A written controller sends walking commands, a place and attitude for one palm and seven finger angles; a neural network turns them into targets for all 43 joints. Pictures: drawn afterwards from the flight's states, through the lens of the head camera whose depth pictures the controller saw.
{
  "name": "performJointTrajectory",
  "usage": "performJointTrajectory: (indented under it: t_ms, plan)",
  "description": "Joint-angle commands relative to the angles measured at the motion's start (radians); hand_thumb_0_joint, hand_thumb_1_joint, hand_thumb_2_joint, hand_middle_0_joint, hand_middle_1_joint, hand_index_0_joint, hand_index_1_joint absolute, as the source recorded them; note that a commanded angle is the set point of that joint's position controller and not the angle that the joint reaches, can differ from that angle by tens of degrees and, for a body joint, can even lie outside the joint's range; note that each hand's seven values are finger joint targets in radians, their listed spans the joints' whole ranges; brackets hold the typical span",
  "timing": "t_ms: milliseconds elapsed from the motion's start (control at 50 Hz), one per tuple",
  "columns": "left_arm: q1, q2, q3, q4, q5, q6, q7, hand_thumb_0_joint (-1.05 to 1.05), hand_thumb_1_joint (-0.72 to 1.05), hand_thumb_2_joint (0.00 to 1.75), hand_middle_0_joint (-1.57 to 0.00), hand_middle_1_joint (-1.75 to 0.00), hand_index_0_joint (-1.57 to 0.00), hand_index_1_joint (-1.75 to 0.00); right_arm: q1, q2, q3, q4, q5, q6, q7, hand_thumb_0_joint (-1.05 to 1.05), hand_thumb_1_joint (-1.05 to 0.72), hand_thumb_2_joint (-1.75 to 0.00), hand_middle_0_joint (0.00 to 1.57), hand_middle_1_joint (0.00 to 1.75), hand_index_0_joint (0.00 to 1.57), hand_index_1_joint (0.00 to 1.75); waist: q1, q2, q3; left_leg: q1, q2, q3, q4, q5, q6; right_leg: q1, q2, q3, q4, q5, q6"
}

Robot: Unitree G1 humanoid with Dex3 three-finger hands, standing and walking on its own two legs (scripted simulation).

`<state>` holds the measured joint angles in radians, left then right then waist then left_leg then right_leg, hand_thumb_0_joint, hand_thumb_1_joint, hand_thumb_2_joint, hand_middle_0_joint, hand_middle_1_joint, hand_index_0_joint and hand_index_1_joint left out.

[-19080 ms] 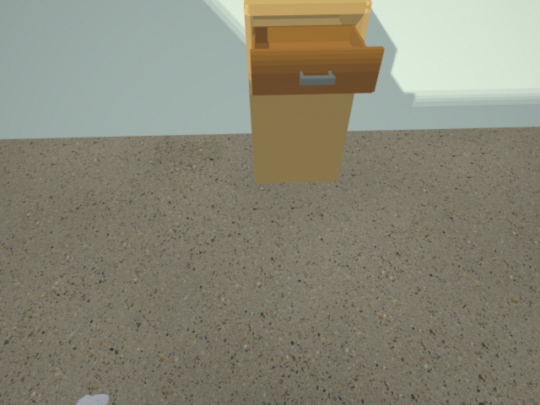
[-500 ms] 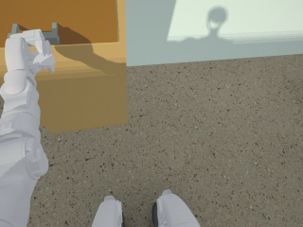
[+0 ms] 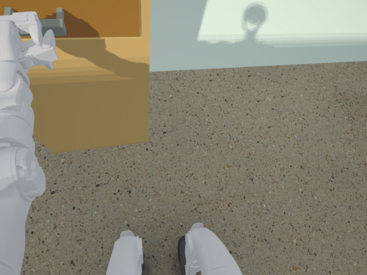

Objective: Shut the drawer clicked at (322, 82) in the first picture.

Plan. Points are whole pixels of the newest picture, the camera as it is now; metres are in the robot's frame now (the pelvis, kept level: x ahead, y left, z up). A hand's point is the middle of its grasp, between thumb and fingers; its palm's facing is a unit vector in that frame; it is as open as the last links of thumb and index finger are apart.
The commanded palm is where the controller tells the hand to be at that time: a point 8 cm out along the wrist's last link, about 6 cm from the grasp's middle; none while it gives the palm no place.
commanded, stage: pull the fist back off the drawer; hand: left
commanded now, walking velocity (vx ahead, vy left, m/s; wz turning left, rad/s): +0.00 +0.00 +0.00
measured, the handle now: (34, 20) +0.62 +0.23 +0.09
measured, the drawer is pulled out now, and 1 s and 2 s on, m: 0.00 0.00 0.00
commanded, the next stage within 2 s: draw the hand back to the body in 0.68 s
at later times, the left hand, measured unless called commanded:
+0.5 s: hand (52, 48) +0.55 +0.19 +0.08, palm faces +0.08 -1.00 -0.03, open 3.1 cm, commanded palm +0.53 +0.22 +0.09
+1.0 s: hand (42, 58) +0.50 +0.19 +0.11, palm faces +0.08 -1.00 -0.03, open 3.3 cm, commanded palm +0.45 +0.24 +0.13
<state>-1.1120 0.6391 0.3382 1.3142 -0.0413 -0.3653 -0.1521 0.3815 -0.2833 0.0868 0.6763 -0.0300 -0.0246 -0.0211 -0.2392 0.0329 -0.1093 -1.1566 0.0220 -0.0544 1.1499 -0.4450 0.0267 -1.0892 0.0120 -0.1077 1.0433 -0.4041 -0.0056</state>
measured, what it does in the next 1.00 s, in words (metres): shifts its weight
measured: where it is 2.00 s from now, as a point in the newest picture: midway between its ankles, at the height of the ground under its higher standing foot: outside the picture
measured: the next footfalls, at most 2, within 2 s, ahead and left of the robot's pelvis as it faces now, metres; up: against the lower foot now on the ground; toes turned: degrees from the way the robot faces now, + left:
none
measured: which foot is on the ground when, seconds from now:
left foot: down 0.00-1.00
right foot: down 0.00-1.00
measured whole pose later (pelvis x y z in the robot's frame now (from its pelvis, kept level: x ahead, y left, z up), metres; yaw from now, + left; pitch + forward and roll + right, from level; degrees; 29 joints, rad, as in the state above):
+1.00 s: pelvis +0.06 +0.00 +0.04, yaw -2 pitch +19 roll -3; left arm -0.48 0.37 0.35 0.69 -0.18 -0.33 -0.15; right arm 0.38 -0.25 0.01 0.58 0.03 0.10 0.02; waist -0.11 0.04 -0.13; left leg -0.78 0.04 0.03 0.92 -0.47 0.03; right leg -0.76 0.03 -0.02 0.85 -0.42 0.00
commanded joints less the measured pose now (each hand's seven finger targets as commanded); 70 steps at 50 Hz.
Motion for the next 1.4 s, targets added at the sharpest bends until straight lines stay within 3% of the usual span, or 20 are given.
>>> performJointTrajectory:
  t_ms: [0,180,220,320,340,400,460,540,560,760,820,860,980,1020,1060,1120,1260,1280,1320,1380]
  plan:
    - [-0.654,0.214,0.024,-0.254,-0.025,-0.054,0.029,0.0,0.9,0.9,-1.4,-1.6,-1.4,-1.6,0.201,-0.21,-0.063,-0.025,0.005,-0.031,-0.025,0.0,-0.9,-0.9,0.2,0.3,0.2,0.3,-0.102,0.218,-0.43,0.424,0.023,-0.066,-0.187,0.0,0.013,0.087,0.028,0.071,-0.157,-0.031,-0.009]
    - [-0.66,0.189,0.031,-0.281,-0.013,-0.053,0.034,0.0,0.9,0.9,-1.4,-1.6,-1.4,-1.6,0.218,-0.209,-0.075,-0.035,-0.007,-0.021,-0.007,0.0,-0.9,-0.9,0.2,0.3,0.2,0.3,-0.091,0.216,-0.467,0.452,0.016,-0.074,-0.175,0.029,0.009,0.078,0.029,0.061,-0.144,-0.014,-0.012]
    - [-0.647,0.196,0.048,-0.298,-0.009,-0.059,0.031,0.0,0.9,0.9,-1.4,-1.6,-1.4,-1.6,0.227,-0.209,-0.079,-0.036,-0.011,-0.013,0.0,0.0,-0.9,-0.9,0.2,0.3,0.2,0.3,-0.077,0.246,-0.5,0.497,0.016,-0.081,-0.173,0.068,0.004,0.072,0.03,0.055,-0.137,0.008,-0.017]
    - [-0.545,0.154,0.056,-0.295,-0.016,-0.06,0.023,0.0,0.9,0.9,-1.4,-1.6,-1.4,-1.6,0.224,-0.201,-0.087,-0.05,-0.012,0.01,0.016,0.0,-0.9,-0.9,0.2,0.3,0.2,0.3,-0.043,0.222,-0.498,0.531,0.015,-0.077,-0.181,0.119,0.0,0.099,0.033,0.051,-0.144,0.032,-0.021]
    - [-0.532,0.181,0.079,-0.313,-0.019,-0.062,0.024,0.0,0.9,0.9,-1.4,-1.6,-1.4,-1.6,0.22,-0.202,-0.087,-0.052,-0.012,0.015,0.016,0.0,-0.9,-0.9,0.2,0.3,0.2,0.3,-0.035,0.215,-0.497,0.533,0.019,-0.078,-0.184,0.133,-0.001,0.111,0.033,0.049,-0.142,0.042,-0.021]
    - [-0.486,0.112,0.041,-0.338,-0.021,-0.07,0.025,0.0,0.9,0.9,-1.4,-1.6,-1.4,-1.6,0.213,-0.193,-0.092,-0.06,-0.011,0.027,0.025,0.0,-0.9,-0.9,0.2,0.3,0.2,0.3,-0.023,0.228,-0.481,0.573,0.019,-0.082,-0.2,0.143,-0.006,0.1,0.034,0.042,-0.143,0.046,-0.025]
    - [-0.418,0.125,0.069,-0.329,-0.025,-0.068,0.035,0.0,0.9,0.9,-1.4,-1.6,-1.4,-1.6,0.204,-0.192,-0.095,-0.07,-0.008,0.039,0.025,0.0,-0.9,-0.9,0.2,0.3,0.2,0.3,-0.012,0.154,-0.458,0.52,0.014,-0.057,-0.199,0.144,0.002,0.159,0.035,0.053,-0.158,0.05,-0.018]
    - [-0.306,0.13,0.094,-0.392,-0.027,-0.092,0.038,0.0,0.9,0.9,-1.4,-1.6,-1.4,-1.6,0.194,-0.181,-0.104,-0.094,-0.003,0.058,0.03,0.0,-0.9,-0.9,0.2,0.3,0.2,0.3,0.035,0.153,-0.504,0.552,0.013,-0.035,-0.202,0.241,0.0,0.235,0.037,0.056,-0.157,0.111,-0.021]
    - [-0.267,0.098,0.079,-0.402,-0.034,-0.095,0.035,0.0,0.9,0.9,-1.4,-1.6,-1.4,-1.6,0.189,-0.175,-0.106,-0.1,-0.002,0.063,0.033,0.0,-0.9,-0.9,0.2,0.3,0.2,0.3,0.039,0.146,-0.506,0.564,0.011,-0.026,-0.203,0.271,0.0,0.257,0.038,0.057,-0.161,0.136,-0.021]
    - [-0.107,0.104,0.123,-0.474,-0.053,-0.123,0.027,0.0,0.9,0.9,-1.4,-1.6,-1.4,-1.6,0.163,-0.156,-0.12,-0.116,0.011,0.103,0.031,0.0,-0.9,-0.9,0.2,0.3,0.2,0.3,0.081,0.09,-0.496,0.572,0.007,0.014,-0.199,0.451,0.0,0.392,0.039,0.075,-0.154,0.346,-0.014]
    - [0.088,0.082,0.126,-0.653,-0.085,-0.114,0.014,0.0,0.9,0.9,-1.4,-1.6,-1.4,-1.6,0.144,-0.146,-0.131,-0.162,0.025,0.109,0.038,0.0,-0.9,-0.9,0.2,0.3,0.2,0.3,0.144,0.146,-0.605,0.695,0.009,0.018,-0.23,0.623,-0.008,0.497,0.039,0.074,-0.168,0.462,-0.018]
    - [0.193,-0.001,0.066,-0.751,-0.115,-0.082,0.001,0.0,0.9,0.9,-1.4,-1.6,-1.4,-1.6,0.119,-0.131,-0.135,-0.181,0.043,0.107,0.039,0.0,-0.9,-0.9,0.2,0.3,0.2,0.3,0.142,0.119,-0.572,0.731,0.015,0.024,-0.255,0.672,-0.006,0.532,0.042,0.071,-0.201,0.502,-0.012]
    - [0.446,-0.074,0.037,-0.949,-0.184,0.017,0.006,0.0,0.9,0.9,-1.4,-1.6,-1.4,-1.6,0.056,-0.121,-0.139,-0.2,0.073,0.069,0.019,0.0,-0.9,-0.9,0.2,0.3,0.2,0.3,0.157,0.028,-0.414,0.708,0.013,0.046,-0.344,0.613,0.003,0.642,0.033,0.066,-0.276,0.54,-0.003]
    - [0.462,-0.109,-0.002,-1.051,-0.183,0.018,0.014,0.0,0.9,0.9,-1.4,-1.6,-1.4,-1.6,0.031,-0.111,-0.137,-0.2,0.076,0.05,0.013,0.0,-0.9,-0.9,0.2,0.3,0.2,0.3,0.154,0.1,-0.404,0.779,0.014,0.044,-0.358,0.65,-0.003,0.632,0.029,0.066,-0.288,0.53,-0.005]
    - [0.516,-0.141,-0.026,-1.115,-0.192,0.021,0.019,0.0,0.9,0.9,-1.4,-1.6,-1.4,-1.6,0.005,-0.108,-0.137,-0.202,0.075,0.03,0.009,0.0,-0.9,-0.9,0.2,0.3,0.2,0.3,0.158,0.076,-0.386,0.805,0.015,0.037,-0.375,0.649,-0.006,0.647,0.027,0.061,-0.302,0.521,-0.004]
    - [0.582,-0.155,-0.036,-1.12,-0.197,0.051,0.01,0.0,0.9,0.9,-1.4,-1.6,-1.4,-1.6,-0.031,-0.111,-0.131,-0.198,0.079,0.01,-0.001,0.0,-0.9,-0.9,0.2,0.3,0.2,0.3,0.156,0.029,-0.306,0.797,0.01,0.033,-0.405,0.573,-0.005,0.652,0.023,0.056,-0.329,0.481,-0.005]
    - [0.672,-0.146,-0.029,-1.245,-0.222,0.116,-0.021,0.0,0.9,0.9,-1.4,-1.6,-1.4,-1.6,-0.148,-0.1,-0.108,-0.247,0.089,-0.032,-0.027,0.0,-0.9,-0.9,0.2,0.3,0.2,0.3,0.199,0.033,-0.246,0.811,-0.009,0.033,-0.481,0.399,-0.002,0.726,0.011,0.055,-0.382,0.386,-0.016]
    - [0.707,-0.064,-0.064,-1.305,-0.101,0.146,0.079,0.0,0.9,0.9,-1.4,-1.6,-1.4,-1.6,-0.204,-0.087,-0.115,-0.268,0.086,-0.018,-0.036,0.0,-0.9,-0.9,0.2,0.3,0.2,0.3,0.241,0.038,-0.236,0.857,-0.015,0.043,-0.531,0.361,0.0,0.771,-0.015,0.095,-0.438,0.337,-0.029]
    - [0.794,-0.134,-0.09,-1.338,-0.082,0.19,0.165,0.0,0.9,0.9,-1.4,-1.6,-1.4,-1.6,-0.225,-0.078,-0.104,-0.274,0.084,-0.013,-0.049,0.0,-0.9,-0.9,0.2,0.3,0.2,0.3,0.23,0.018,-0.169,0.868,-0.013,0.046,-0.581,0.318,-0.001,0.804,-0.014,0.093,-0.479,0.309,-0.027]
    - [0.885,-0.134,-0.078,-1.385,-0.065,0.229,0.222,0.0,0.9,0.9,-1.4,-1.6,-1.4,-1.6,-0.255,-0.074,-0.093,-0.271,0.08,-0.008,-0.059,0.0,-0.9,-0.9,0.2,0.3,0.2,0.3,0.238,-0.032,-0.121,0.902,-0.008,0.051,-0.627,0.335,0.003,0.863,-0.017,0.087,-0.522,0.337,-0.023]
